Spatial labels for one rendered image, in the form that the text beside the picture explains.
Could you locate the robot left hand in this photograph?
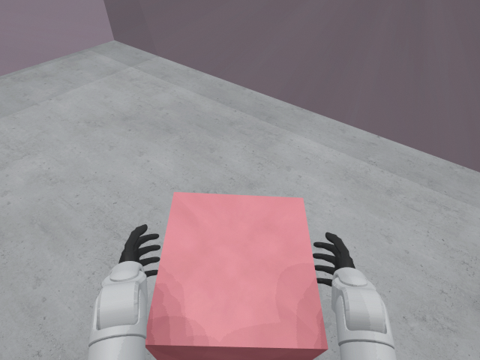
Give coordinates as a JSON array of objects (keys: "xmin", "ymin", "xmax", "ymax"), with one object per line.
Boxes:
[{"xmin": 118, "ymin": 224, "xmax": 161, "ymax": 277}]

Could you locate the robot left forearm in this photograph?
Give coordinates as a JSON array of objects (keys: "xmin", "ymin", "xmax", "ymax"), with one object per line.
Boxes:
[{"xmin": 88, "ymin": 261, "xmax": 148, "ymax": 360}]

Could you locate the robot right hand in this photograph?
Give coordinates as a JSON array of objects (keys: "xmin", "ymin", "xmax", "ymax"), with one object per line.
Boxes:
[{"xmin": 313, "ymin": 232, "xmax": 355, "ymax": 287}]

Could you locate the carton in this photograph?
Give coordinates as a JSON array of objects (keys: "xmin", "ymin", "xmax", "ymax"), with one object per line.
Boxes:
[{"xmin": 145, "ymin": 192, "xmax": 329, "ymax": 360}]

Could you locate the robot right forearm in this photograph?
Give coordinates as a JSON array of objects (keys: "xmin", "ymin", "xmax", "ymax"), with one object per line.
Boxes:
[{"xmin": 331, "ymin": 267, "xmax": 397, "ymax": 360}]

